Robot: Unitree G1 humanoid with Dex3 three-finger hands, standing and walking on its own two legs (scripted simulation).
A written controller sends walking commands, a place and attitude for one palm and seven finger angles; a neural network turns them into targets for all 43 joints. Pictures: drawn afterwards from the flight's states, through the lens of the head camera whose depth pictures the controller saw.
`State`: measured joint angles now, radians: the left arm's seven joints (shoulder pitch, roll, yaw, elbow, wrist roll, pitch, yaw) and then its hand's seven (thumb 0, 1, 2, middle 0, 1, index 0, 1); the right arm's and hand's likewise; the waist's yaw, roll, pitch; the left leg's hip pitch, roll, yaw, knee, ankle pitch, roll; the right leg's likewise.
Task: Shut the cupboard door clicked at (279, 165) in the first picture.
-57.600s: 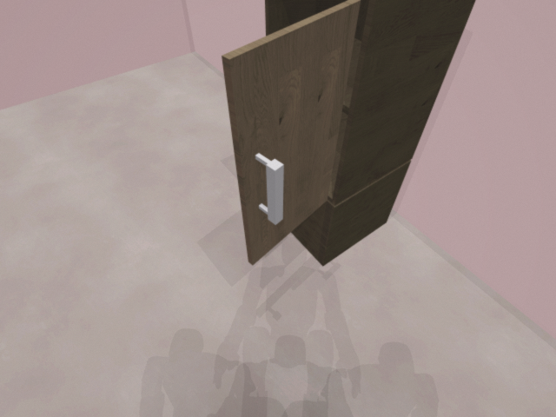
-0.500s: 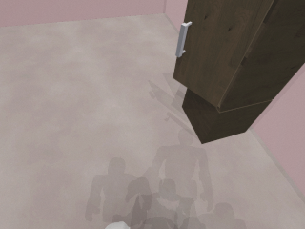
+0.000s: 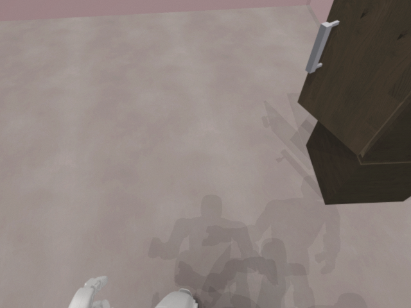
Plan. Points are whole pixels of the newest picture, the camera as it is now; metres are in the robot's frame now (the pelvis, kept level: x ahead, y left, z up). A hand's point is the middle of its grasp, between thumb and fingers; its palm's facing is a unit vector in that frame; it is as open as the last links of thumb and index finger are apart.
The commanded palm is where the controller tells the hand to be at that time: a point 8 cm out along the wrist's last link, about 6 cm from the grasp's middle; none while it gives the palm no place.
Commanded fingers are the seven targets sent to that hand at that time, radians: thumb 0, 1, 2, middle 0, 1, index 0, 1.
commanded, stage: walk to a spot facing it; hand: left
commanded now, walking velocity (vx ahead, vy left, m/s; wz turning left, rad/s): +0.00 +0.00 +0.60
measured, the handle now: (322, 47) +0.90 -0.37 -0.04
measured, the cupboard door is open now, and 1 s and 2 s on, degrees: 27 27 27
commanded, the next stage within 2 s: turn to face it in 1.12 s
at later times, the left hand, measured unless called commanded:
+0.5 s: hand out of the picture -0.05 +0.25 -0.18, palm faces +0.38 -0.89 -0.24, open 7.4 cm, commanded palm none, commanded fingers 0.00 0.90 0.90 -0.20 -0.30 -0.20 -0.30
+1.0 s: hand (90, 213) +0.34 +0.33 -0.15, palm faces +0.39 -0.90 -0.21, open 7.4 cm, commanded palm none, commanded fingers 0.00 0.90 0.90 -0.20 -0.30 -0.20 -0.30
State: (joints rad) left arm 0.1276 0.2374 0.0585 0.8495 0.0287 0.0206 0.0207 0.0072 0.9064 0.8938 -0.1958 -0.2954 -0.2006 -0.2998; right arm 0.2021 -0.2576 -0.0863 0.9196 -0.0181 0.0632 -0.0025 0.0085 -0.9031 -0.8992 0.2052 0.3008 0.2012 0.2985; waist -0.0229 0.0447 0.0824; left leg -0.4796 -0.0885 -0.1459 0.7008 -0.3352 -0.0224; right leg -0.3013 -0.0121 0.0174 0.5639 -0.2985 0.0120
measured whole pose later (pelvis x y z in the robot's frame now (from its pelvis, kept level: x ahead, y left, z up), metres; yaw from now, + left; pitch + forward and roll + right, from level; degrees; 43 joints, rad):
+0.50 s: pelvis +0.08 +0.06 -0.01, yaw +19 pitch +0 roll +0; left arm 0.39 0.26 0.07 1.02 0.03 0.03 -0.01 0.01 0.91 0.89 -0.20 -0.30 -0.20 -0.30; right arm 0.07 -0.25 -0.04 0.83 -0.02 -0.03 0.03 0.01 -0.91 -0.90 0.20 0.30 0.20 0.30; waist 0.05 -0.05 0.11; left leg -0.37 0.00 0.12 0.68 -0.30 0.07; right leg -0.32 -0.17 -0.09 1.12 -0.51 0.05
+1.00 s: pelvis +0.29 +0.11 -0.01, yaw +28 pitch +0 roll +1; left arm 0.08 0.17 0.04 0.88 0.03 -0.06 -0.02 0.01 0.91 0.89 -0.20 -0.30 -0.20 -0.30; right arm 0.46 -0.15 -0.03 1.10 -0.01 -0.03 -0.01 0.01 -0.90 -0.90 0.20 0.30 0.20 0.30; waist -0.07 0.02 0.10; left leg -0.16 -0.03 -0.04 0.87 -0.51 0.04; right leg -0.42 -0.05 -0.09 0.63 -0.22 -0.03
